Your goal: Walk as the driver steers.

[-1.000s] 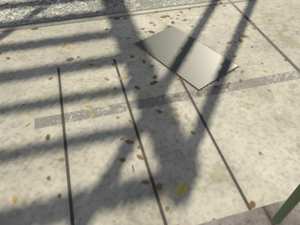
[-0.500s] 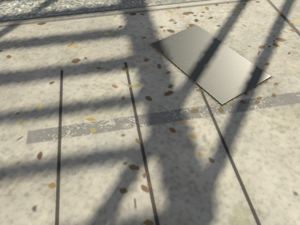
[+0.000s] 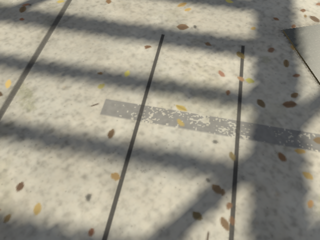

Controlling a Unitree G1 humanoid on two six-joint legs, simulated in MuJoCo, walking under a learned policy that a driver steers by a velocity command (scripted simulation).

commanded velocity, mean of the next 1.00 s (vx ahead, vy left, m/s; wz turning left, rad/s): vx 0.01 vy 0.00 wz -0.20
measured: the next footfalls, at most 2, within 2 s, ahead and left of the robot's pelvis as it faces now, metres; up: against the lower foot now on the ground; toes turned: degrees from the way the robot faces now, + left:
right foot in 0.30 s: +0.19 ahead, -0.16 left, +0.00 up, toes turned +2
left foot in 0.68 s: +0.18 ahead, +0.06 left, +0.00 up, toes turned -11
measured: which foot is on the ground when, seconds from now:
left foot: down 0.00-0.34, up 0.36-0.66, down 0.68-1.00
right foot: up 0.00-0.28, down 0.30-0.70, up 0.72-1.00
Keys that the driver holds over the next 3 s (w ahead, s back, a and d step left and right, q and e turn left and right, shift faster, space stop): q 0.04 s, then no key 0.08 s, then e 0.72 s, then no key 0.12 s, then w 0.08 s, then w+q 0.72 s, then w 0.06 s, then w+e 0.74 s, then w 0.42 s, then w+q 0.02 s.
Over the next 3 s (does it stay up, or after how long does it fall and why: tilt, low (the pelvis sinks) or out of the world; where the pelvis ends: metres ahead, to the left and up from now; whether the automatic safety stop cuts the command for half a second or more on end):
stays up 1.15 -0.16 0.01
